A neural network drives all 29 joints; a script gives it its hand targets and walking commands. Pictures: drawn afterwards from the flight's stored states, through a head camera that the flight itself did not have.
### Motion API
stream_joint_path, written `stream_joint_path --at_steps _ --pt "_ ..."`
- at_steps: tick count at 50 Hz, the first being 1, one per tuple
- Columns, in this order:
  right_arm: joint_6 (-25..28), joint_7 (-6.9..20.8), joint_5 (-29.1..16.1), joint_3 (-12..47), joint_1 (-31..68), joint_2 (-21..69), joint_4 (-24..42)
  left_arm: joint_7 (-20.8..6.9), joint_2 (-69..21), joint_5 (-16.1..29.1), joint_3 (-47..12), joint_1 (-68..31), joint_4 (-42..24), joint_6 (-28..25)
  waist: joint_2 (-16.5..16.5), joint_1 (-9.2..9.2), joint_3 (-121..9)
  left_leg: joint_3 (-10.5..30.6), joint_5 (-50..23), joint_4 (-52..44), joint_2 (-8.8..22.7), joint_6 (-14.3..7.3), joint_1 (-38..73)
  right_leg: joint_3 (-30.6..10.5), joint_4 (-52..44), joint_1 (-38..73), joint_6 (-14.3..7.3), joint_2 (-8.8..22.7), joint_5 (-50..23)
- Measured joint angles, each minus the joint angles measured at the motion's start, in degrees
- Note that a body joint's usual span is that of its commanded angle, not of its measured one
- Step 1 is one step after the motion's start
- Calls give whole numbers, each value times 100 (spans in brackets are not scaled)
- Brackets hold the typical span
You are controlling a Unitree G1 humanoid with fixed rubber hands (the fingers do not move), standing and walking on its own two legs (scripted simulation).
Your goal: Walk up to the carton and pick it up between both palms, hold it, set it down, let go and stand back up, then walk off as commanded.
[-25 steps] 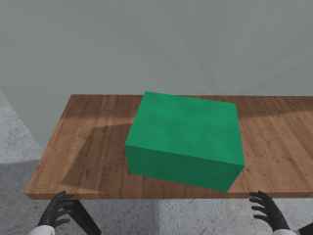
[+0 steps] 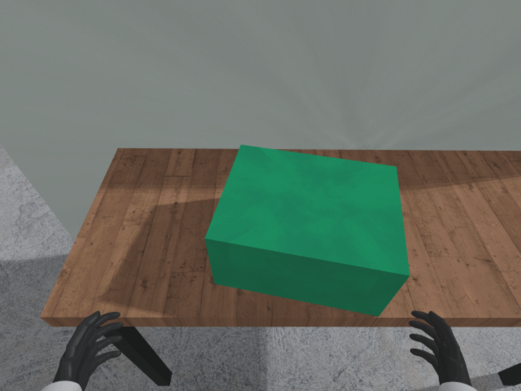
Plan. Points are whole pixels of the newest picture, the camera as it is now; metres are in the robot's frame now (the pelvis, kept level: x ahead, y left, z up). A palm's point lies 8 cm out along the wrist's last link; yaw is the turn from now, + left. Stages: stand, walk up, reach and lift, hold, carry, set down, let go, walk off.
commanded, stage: reach and lift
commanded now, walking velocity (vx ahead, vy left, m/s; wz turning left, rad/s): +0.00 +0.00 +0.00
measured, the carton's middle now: (305, 225) +0.39 -0.03 +0.01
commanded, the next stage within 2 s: none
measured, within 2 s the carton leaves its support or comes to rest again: neither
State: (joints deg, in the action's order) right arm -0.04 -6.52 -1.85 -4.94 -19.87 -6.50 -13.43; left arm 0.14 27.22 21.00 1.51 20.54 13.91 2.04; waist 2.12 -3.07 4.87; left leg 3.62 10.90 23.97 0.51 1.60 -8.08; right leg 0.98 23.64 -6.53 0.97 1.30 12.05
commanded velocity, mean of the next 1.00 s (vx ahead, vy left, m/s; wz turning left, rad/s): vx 0.00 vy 0.00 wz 0.00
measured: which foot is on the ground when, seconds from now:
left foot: down 0.00-1.00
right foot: down 0.00-1.00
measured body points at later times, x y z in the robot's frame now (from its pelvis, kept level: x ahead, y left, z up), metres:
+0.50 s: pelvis -0.01 +0.01 +0.00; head -0.02 +0.02 +0.45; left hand +0.31 +0.26 +0.08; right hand +0.26 -0.22 +0.05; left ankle +0.03 +0.14 -0.74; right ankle +0.02 -0.13 -0.74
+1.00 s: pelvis +0.02 +0.01 +0.00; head +0.03 +0.02 +0.45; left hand +0.38 +0.28 +0.12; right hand +0.35 -0.21 +0.10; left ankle +0.03 +0.14 -0.74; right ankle +0.02 -0.13 -0.74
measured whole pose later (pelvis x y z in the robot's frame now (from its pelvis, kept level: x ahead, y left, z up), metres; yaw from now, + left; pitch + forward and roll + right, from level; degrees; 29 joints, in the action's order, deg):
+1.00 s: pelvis +0.02 +0.01 +0.00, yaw -1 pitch -1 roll +0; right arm -12.5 -8.6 -13.5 -2.9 11.0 -14.9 -7.2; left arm -7.3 29.8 18.0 6.8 -19.9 17.3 16.1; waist 0.8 -0.4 2.9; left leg 1.9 11.0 22.0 0.6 0.9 -9.6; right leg -0.6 20.3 -7.9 1.1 1.3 11.0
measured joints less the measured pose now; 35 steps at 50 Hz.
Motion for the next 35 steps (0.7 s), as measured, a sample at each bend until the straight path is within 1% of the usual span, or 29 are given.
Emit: stream_joint_path --at_steps 8,12,14,15,17,19,20,24,26,27,30,35 --pt "-171 -109 -168 0 -41 81 414 35 160 360 -207 2 -46 -316 -1 -35 -104 0 -59 27 -1 0 -249 0 0 -236 0 0 -73" --pt "-143 -81 -258 1 321 109 928 38 257 536 -304 -66 -95 -461 -2 -44 -179 0 -86 52 -2 -4 -336 0 0 -309 0 0 -111" --pt "-188 -76 -262 1 699 109 1021 37 258 585 -303 -297 -291 -674 -2 -90 -239 0 -96 59 -3 -10 -348 0 0 -315 0 0 -118" --pt "-322 -124 -263 -41 881 108 1013 37 258 610 -304 -498 -428 -746 -2 -108 -284 0 -99 59 -4 -11 -348 0 0 -315 0 1 -118" --pt "-581 -136 -263 -78 1210 108 1014 2 260 627 -307 -1023 -583 -798 -4 -74 -376 -1 -99 59 -4 -11 -345 -1 1 -311 0 2 -118" --pt "-813 -150 -277 -78 1535 106 957 -103 262 575 -312 -1635 -508 -689 -13 32 -395 -2 -99 59 -4 -11 -306 -2 1 -271 0 1 -118" --pt "-931 -170 -330 -78 1684 95 878 -182 263 512 -314 -1943 -376 -543 -21 105 -391 -2 -99 59 -4 -11 -283 -2 0 -246 0 1 -118" --pt "-1335 -223 -728 -10 2048 -124 555 -433 263 69 -295 -2997 527 363 -94 421 -274 -10 -98 59 -5 -24 -210 -8 -31 -159 0 2 -117" --pt "-1397 -226 -860 -5 2082 -305 556 -474 261 -95 -205 -3225 693 721 -134 522 -197 -49 -88 50 -6 -39 -210 -47 -32 -178 0 3 -121" --pt "-1397 -226 -893 -6 2082 -405 556 -484 257 -129 -134 -3281 700 801 -141 547 -169 -75 -85 32 -6 -47 -213 -73 -33 -200 0 4 -122" --pt "-1342 -209 -952 -4 2122 -658 559 -490 257 -133 67 -3481 688 836 -141 540 -146 -131 -84 -23 -3 -65 -277 -128 -33 -309 0 4 -118" --pt "-1161 -159 -1127 90 2194 -745 620 -567 255 -134 273 -3531 539 843 -138 420 -194 -168 -66 -136 1 -67 -279 -160 -101 -342 0 4 -83"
